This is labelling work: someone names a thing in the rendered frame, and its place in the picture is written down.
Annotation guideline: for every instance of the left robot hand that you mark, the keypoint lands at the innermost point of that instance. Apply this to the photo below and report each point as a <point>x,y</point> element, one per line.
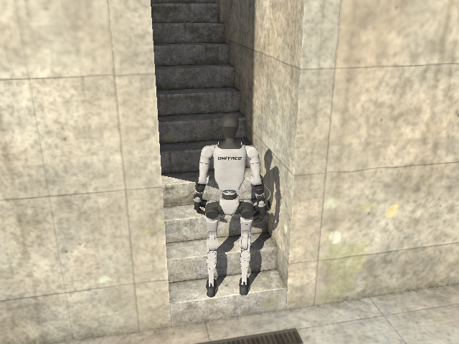
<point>200,204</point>

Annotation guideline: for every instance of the robot right foot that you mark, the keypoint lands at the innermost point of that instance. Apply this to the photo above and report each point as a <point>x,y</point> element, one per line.
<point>244,288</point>

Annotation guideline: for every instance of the robot right forearm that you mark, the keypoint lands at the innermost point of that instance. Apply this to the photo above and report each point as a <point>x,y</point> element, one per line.
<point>260,194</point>

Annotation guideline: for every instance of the right robot hand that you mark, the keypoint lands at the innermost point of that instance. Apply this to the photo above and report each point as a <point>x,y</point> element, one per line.
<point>261,211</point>

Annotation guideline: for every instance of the robot left forearm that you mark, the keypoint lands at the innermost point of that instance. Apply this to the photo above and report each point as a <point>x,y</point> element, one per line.
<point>199,190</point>

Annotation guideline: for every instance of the left robot upper arm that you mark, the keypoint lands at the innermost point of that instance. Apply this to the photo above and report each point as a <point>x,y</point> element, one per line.
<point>207,152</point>

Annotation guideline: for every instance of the robot torso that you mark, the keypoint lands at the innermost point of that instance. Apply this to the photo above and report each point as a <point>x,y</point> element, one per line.
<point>229,173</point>

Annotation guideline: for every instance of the right robot upper arm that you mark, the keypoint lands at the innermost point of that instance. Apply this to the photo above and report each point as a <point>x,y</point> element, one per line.
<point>251,152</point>

